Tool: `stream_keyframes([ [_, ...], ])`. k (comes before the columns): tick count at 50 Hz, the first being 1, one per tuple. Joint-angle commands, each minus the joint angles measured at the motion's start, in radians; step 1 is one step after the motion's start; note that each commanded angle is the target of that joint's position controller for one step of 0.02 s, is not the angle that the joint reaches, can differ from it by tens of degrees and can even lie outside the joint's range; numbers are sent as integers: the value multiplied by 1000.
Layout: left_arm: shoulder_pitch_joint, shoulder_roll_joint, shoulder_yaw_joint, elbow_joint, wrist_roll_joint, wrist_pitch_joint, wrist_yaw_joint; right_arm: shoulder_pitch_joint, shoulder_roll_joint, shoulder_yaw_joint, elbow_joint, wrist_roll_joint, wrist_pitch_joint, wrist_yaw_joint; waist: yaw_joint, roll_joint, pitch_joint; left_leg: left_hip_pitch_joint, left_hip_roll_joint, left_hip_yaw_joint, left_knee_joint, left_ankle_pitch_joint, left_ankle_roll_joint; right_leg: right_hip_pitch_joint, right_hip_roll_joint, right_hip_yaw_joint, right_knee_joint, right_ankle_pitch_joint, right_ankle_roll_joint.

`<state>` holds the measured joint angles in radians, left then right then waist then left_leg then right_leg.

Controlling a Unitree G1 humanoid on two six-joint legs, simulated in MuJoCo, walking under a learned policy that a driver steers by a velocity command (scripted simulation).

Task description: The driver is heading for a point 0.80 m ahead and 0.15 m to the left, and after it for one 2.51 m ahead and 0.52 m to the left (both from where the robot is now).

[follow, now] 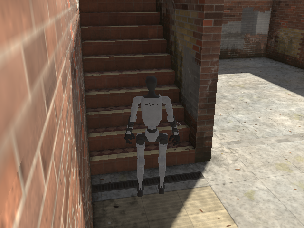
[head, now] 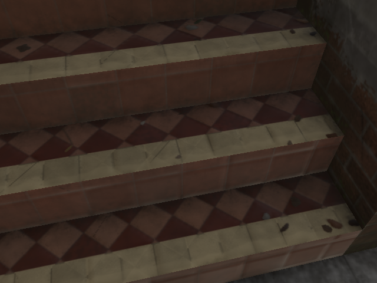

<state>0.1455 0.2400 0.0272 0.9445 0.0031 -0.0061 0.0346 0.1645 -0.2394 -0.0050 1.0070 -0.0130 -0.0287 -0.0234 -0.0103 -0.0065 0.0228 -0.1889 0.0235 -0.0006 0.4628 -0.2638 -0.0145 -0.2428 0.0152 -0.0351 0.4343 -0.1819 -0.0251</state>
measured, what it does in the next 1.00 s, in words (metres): walks ahead: left foot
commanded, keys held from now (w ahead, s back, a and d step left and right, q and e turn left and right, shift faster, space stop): no key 0.26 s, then w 0.74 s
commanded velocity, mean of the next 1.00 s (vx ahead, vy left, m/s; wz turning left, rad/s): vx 0.26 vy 0.00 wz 0.00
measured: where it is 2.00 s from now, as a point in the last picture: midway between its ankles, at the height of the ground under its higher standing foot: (179, 176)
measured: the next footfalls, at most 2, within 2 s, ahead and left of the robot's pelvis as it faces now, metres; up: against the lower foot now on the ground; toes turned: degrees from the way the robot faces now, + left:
left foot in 0.84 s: +0.24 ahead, +0.18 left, +0.00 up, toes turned +2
right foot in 1.42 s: +0.62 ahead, -0.06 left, +0.20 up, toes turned -7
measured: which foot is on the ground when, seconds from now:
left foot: down 0.00-0.60, up 0.62-0.82, down 0.84-1.00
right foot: down 0.00-0.84, up 0.86-1.00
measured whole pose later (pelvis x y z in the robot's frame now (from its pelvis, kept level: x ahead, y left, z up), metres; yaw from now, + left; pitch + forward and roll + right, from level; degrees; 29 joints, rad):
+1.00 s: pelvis +0.19 +0.09 +0.00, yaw +0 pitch +0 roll -1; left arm 0.20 0.27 0.06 0.97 -0.03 -0.08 0.02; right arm 0.30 -0.22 -0.02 1.01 -0.02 -0.10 0.02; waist -0.03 -0.04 -0.02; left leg -0.20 -0.02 0.05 0.40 -0.21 0.06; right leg -0.56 -0.06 0.02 1.29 -0.26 -0.05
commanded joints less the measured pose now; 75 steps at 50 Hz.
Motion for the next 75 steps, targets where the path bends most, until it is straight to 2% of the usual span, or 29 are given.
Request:
stream_keyframes([
  [1, -27, 105, 24, -36, -2, -6, 5, 1, -132, -23, -29, 2, -6, -8, -4, 17, -66, -28, 43, -38, -85, 186, 35, 100, -57, 58, -40, 185, -32],
  [13, -42, 117, 33, 19, -9, 9, 23, -13, -124, -20, -5, 5, -13, -9, -2, 7, -44, -15, 31, -28, -123, 169, 26, 127, -68, 68, -56, 184, -23],
  [17, -21, 110, 39, 41, -17, 11, 25, 4, -119, -25, 11, 16, -9, -14, 4, 22, 18, -76, 3, -19, -128, -244, 60, 51, -30, 49, -57, -303, -37],
  [26, 44, 107, 43, 59, -33, -78, -14, 60, -88, -26, -9, 28, -80, 6, 9, -16, 72, -118, 7, -48, -19, -174, 120, 17, -70, 155, -32, -272, -124],
  [30, 256, 183, 76, 113, -38, -92, -25, 9, -87, -25, -42, 21, -108, 28, 81, -96, -48, -301, -39, 49, 257, 143, 65, 365, -218, 357, -48, 211, -240],
  [32, 346, 189, 81, 141, -19, -98, -30, -105, -71, -18, -98, 43, -103, 33, 123, -175, 2, -575, -14, 0, 517, -370, 65, 493, -417, 558, -159, 344, -339],
  [35, 179, 162, 68, 77, -28, -100, -20, -150, -78, -17, -146, 58, -87, 33, 42, -57, 47, -557, 116, -54, 370, -306, 91, 366, -392, 391, -247, 219, -211],
  [37, 86, 201, 77, 45, -41, -79, -13, -80, -37, -9, -116, 32, -86, 44, 0, -72, 5, -227, 47, 35, 201, -79, 61, 152, -258, 202, -272, 189, -151],
  [39, 58, 226, 88, 28, -47, -70, -2, 31, -64, -30, -77, 28, -85, 44, -65, -99, -48, 41, -43, 96, 116, 180, 35, 22, -184, 109, -203, 281, -121],
  [41, 65, 152, 65, 31, -35, -68, 6, 212, -124, -65, -20, 21, -67, 31, -148, -54, -123, 225, -67, 96, 75, 154, 57, -33, -114, 28, 48, 364, -59],
  [42, 40, 80, 41, 13, -11, -66, 3, 361, -166, -83, 20, 10, -56, 20, -211, 76, -130, 344, 35, -42, 9, 66, 93, -189, -74, -9, 351, 214, -10],
  [43, 111, -32, 11, -19, -1, -71, -3, 405, -281, -95, 21, -10, -60, 20, -149, 345, -162, 417, 348, -588, -222, -39, 252, -429, 57, 9, 690, -370, 22],
  [44, 124, 25, 23, -7, -38, -79, -9, 356, -236, -83, 16, -12, -79, 26, -125, 228, -142, 338, 389, -746, -300, -382, 308, -507, 1, 168, 862, -380, -4],
  [45, 64, 79, 31, -37, -63, -89, -18, 224, -188, -67, -15, -4, -91, 29, -82, 184, -1, 232, 361, -638, -315, -460, 278, -602, -60, 151, 891, -279, -42],
  [48, 101, 94, 46, 1, -25, -79, -5, 68, -112, -39, -59, -10, -88, 37, 11, 70, 48, 33, 242, -346, -333, -85, 197, -492, -140, 120, 865, -31, -42],
  [51, 168, 38, 43, 47, -25, -47, -16, 192, -73, -24, 0, -16, -67, 41, 10, 84, 22, 32, 212, -208, -301, 132, 235, -551, -118, 55, 1070, 2, -6],
  [54, 52, 20, 35, 0, -13, -35, -19, 279, -56, -10, 29, -13, -49, 25, -22, 69, 57, 76, 214, -194, -300, 111, 249, -759, -129, 52, 1100, 58, 25],
  [57, 7, -65, 1, -48, -44, -33, -13, 411, -31, 4, 74, -19, -27, 12, -41, 89, 93, 178, 297, -280, -290, 9, 320, -1124, -95, 70, 1591, -138, 48],
  [63, -174, -154, -84, -234, -40, -79, -24, 506, -2, 17, 107, -2, 10, -13, -58, 78, 184, 260, 304, -193, -254, 109, 218, -1527, -70, 110, 1889, -256, 21],
  [65, -292, -148, -114, -348, -26, -98, -42, 434, -4, 20, 62, 14, 16, -30, -41, 55, 188, 83, 210, -64, -327, 124, 167, -1379, -112, -20, 1571, -183, 34],
  [67, -399, -129, -134, -438, 6, -103, -67, 464, -2, 25, 65, 35, 18, -42, -53, 45, 110, -229, 194, -10, -540, 298, 196, -830, -135, -186, 1165, 22, 8],
  [68, -428, -177, -154, -484, 5, -107, -56, 488, -46, 18, 97, 67, 16, -50, -23, 130, -3, -245, 194, 18, -560, 745, 197, -477, -98, -224, 969, -45, -29],
  [69, -295, -127, -118, -472, -25, -118, -52, 514, -89, 20, 95, 52, -5, -39, 48, 237, -187, -113, 209, 43, -386, 1542, 210, -195, 27, -274, 1004, -144, -54],
  [70, -58, 11, -60, -402, -35, -108, -46, 474, -174, 6, 100, 24, -16, -29, 191, 366, -294, 72, 248, 37, -173, 2120, 201, -96, 65, -237, 962, -211, -96],
  [71, 105, 106, -25, -356, -12, -93, -51, 411, -250, -23, 88, 34, -15, -24, 278, 434, -354, 257, 244, 28, 35, 2235, 173, -92, 63, -111, 716, -241, -132],
  [72, 259, 200, 13, -276, 24, -80, -58, 367, -256, -38, 47, 12, -25, -34, 331, 294, -414, 122, 222, -72, 322, 1969, 165, 145, -25, 223, 544, -145, -193],
  [73, 444, 306, 37, -161, 71, -55, -58, 462, -40, -3, 53, -15, -63, 15, 232, -429, -587, -202, -102, -164, 765, 290, 117, 477, -365, 826, 141, 293, -388],
  [74, 531, 208, 25, -112, 98, -39, -25, 415, -39, -30, 85, 7, -109, 79, 263, -292, -713, -322, -214, -424, 1282, 49, 118, 484, -473, 1251, -147, -17, -405],
  [75, 419, 131, 9, -71, 41, -48, -28, 175, 7, -32, -49, 38, -106, 111, 216, -134, -447, -531, -157, -364, 1440, 61, 129, 316, -428, 1088, -146, -298, -303],
])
